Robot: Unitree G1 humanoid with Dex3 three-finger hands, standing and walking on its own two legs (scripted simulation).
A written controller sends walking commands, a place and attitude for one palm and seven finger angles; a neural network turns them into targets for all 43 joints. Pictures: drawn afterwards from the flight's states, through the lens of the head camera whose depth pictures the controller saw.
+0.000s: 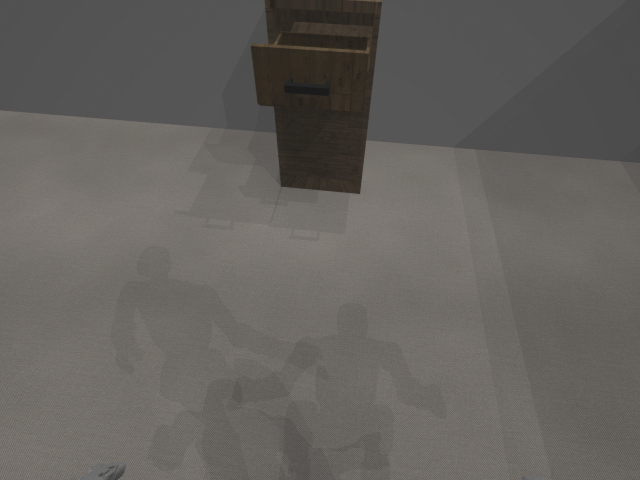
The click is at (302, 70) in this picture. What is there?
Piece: drawer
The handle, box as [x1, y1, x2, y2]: [284, 78, 329, 95]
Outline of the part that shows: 284,85 285,92 328,95 329,81 327,80 325,85 295,83 291,81 291,78 289,78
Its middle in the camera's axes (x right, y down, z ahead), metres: -0.04 -0.45 +1.13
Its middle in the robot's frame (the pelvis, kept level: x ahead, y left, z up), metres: +1.14 +0.10 -0.08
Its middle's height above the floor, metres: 0.69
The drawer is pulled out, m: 0.30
